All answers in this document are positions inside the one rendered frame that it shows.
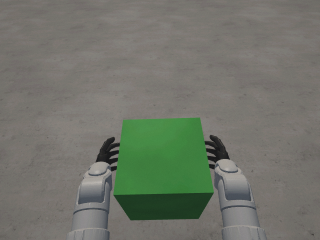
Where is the carton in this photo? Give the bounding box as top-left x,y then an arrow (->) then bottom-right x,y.
113,117 -> 214,221

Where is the robot right forearm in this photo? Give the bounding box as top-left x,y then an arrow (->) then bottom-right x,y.
214,159 -> 267,240

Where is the left robot hand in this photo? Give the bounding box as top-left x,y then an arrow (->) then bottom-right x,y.
96,137 -> 120,171

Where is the robot left forearm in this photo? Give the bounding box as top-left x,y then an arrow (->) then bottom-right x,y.
66,161 -> 113,240

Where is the right robot hand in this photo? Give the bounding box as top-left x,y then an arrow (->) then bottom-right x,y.
204,135 -> 230,169

